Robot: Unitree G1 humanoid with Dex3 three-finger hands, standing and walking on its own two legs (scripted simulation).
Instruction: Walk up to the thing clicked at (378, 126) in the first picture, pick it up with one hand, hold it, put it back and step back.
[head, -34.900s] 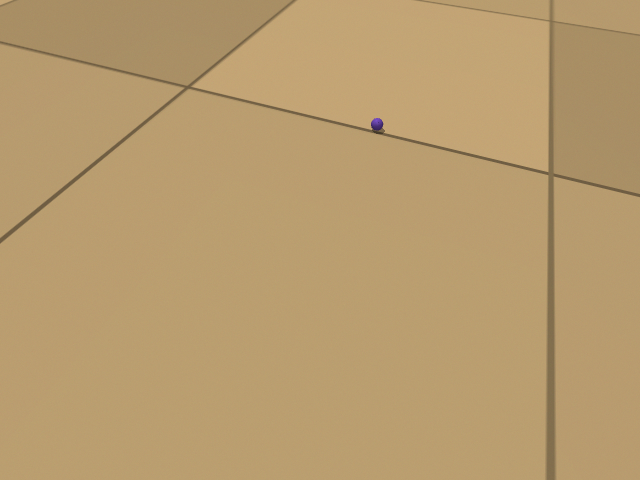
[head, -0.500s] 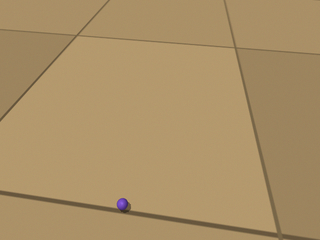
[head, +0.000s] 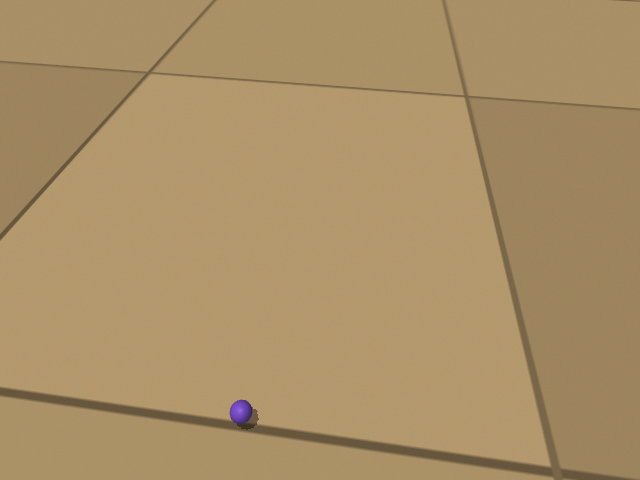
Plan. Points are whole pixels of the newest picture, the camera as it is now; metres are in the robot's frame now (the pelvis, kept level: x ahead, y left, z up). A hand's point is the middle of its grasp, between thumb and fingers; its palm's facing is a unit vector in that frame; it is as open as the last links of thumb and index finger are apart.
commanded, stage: stand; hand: left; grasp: from above
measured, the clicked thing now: (241, 411) +0.44 +0.23 -0.75
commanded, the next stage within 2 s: step back in 0.04 s
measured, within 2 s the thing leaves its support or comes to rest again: neither
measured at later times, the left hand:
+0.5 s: hand out of the picture +0.07 +0.32 -0.18, palm faces -0.05 -0.93 -0.35, open 7.4 cm
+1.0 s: hand out of the picture -0.08 +0.29 -0.15, palm faces -0.08 -0.91 -0.40, open 7.4 cm
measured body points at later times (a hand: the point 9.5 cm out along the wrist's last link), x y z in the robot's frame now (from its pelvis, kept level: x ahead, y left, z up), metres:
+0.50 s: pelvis -0.07 +0.06 -0.02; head +0.01 +0.09 +0.42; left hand +0.08 +0.37 -0.16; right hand -0.02 -0.26 -0.12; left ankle -0.05 +0.15 -0.75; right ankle -0.10 -0.09 -0.67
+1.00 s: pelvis -0.20 +0.04 -0.02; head -0.15 +0.02 +0.43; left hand -0.08 +0.34 -0.12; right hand -0.12 -0.29 -0.14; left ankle -0.20 +0.17 -0.68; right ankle -0.19 -0.08 -0.75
